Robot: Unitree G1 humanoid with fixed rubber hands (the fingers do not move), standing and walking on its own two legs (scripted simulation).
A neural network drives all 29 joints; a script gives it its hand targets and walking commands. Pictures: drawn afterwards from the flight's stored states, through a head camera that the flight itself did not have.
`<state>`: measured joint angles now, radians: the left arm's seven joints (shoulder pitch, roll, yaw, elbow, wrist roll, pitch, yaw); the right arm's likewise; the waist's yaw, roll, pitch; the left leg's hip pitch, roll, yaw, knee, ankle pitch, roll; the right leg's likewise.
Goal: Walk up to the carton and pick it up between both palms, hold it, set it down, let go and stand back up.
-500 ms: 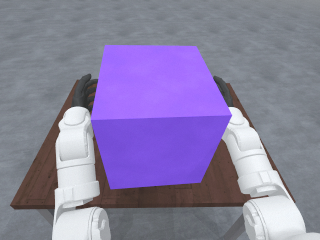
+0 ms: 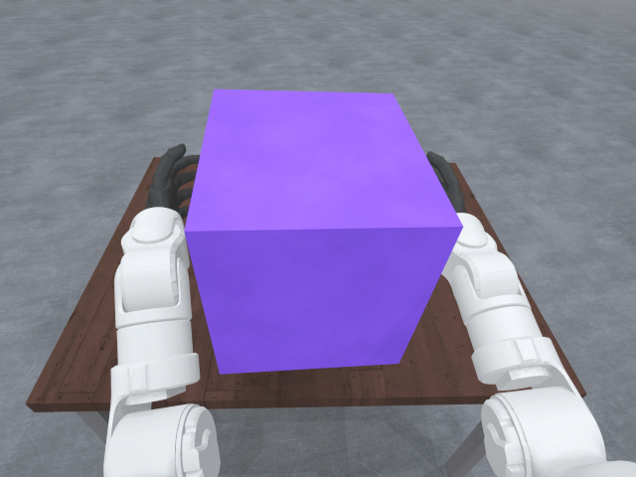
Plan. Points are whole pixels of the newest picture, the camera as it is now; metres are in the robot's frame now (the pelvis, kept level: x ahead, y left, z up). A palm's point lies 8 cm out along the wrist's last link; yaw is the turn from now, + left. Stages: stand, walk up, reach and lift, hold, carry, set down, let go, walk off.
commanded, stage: hold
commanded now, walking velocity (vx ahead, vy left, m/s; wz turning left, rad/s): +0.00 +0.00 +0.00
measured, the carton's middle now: (308, 229) +0.39 -0.01 +0.13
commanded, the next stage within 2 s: set down in 1.94 s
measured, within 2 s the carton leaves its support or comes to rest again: neither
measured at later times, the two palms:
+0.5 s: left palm (160, 215) +0.36 +0.17 +0.19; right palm (439, 207) +0.37 -0.17 +0.18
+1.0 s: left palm (166, 212) +0.37 +0.17 +0.19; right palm (445, 207) +0.36 -0.17 +0.19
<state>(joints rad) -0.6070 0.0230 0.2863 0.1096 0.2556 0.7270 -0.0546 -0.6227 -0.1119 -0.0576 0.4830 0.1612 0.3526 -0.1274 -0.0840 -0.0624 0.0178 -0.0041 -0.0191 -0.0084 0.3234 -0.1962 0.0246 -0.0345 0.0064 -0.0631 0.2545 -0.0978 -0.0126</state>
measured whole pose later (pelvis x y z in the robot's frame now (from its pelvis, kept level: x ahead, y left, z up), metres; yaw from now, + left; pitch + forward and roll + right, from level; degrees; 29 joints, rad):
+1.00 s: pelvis +0.00 -0.01 +0.00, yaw +0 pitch -7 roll -1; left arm -0.60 0.02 0.30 0.10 0.26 0.72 -0.06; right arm -0.64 -0.12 -0.04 0.49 0.17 0.35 -0.13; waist -0.08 -0.07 0.01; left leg -0.01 -0.01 -0.01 0.32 -0.20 0.02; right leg -0.03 0.02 -0.06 0.25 -0.10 -0.02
